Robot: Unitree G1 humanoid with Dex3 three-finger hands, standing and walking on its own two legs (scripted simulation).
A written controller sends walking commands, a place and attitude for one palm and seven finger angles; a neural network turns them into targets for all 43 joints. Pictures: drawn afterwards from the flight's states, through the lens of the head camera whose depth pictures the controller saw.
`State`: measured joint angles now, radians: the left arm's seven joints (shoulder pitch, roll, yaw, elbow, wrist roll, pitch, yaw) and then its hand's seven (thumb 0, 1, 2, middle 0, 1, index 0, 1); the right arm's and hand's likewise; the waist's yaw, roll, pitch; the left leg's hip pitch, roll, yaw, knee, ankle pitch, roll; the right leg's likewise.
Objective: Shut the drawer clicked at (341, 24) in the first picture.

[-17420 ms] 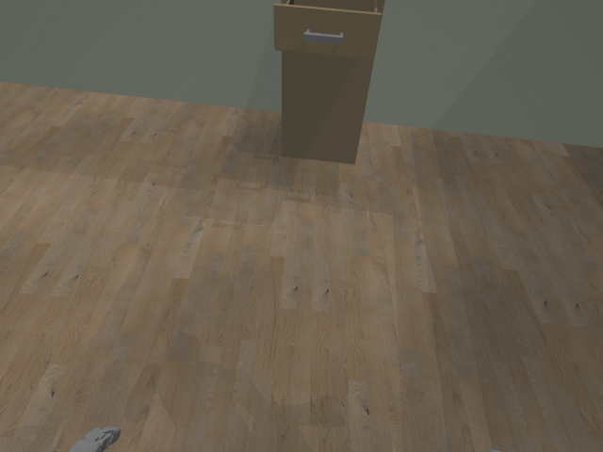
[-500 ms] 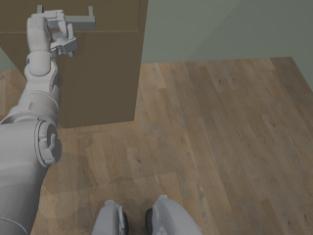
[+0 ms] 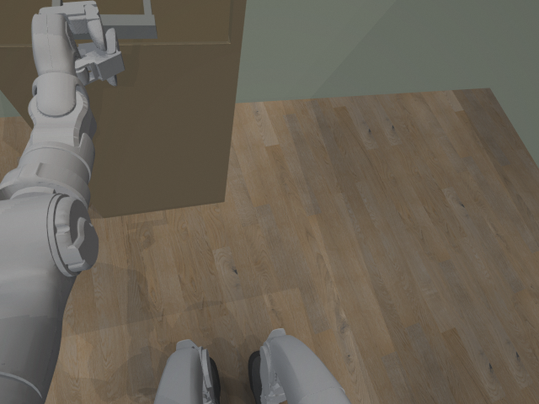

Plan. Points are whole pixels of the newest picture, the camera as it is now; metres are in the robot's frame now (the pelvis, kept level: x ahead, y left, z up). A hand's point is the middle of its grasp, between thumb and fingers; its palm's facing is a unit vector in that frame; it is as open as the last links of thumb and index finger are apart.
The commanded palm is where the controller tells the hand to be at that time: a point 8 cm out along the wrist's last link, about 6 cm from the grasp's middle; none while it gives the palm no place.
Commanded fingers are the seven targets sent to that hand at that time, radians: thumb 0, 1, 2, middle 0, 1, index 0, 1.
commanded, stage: pull the fist back off the drawer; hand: left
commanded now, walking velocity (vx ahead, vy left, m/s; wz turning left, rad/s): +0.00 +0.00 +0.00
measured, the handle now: (104, 16) +0.65 +0.14 +0.09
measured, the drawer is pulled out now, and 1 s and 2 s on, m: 0.00 0.00 0.00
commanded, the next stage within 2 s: draw the hand back to the body in 0.36 s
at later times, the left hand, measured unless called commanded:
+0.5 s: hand (116, 56) +0.57 +0.12 +0.10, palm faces +0.10 -0.99 -0.02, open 3.2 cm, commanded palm +0.52 +0.17 +0.10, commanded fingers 0.00 0.90 0.90 -1.40 -1.60 -1.40 -1.60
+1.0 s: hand (30, 137) +0.40 +0.17 +0.17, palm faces +0.06 -1.00 -0.04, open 3.2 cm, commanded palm +0.37 +0.22 +0.18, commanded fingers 0.00 0.90 0.90 -1.40 -1.60 -1.40 -1.60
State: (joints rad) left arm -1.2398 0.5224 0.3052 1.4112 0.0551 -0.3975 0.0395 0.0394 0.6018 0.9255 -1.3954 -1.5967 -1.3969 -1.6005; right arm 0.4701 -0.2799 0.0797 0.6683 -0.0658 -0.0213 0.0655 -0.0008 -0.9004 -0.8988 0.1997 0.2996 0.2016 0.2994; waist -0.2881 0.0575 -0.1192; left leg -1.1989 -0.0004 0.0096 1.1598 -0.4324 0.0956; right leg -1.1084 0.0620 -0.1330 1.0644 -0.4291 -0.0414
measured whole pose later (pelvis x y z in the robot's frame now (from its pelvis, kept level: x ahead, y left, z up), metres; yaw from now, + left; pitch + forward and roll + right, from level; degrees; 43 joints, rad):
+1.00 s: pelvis +0.06 -0.01 +0.07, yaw +1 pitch +8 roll -2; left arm -0.20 0.27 0.16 0.37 -0.21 -0.19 -0.12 0.01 0.90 0.90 -1.40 -1.60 -1.40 -1.60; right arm 0.25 -0.28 0.02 0.52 0.06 0.03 0.01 0.00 -0.90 -0.90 0.20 0.30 0.20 0.30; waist -0.02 0.04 -0.13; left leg -0.53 -0.03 0.03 0.78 -0.40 0.07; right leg -0.47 0.07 -0.06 0.72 -0.40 -0.05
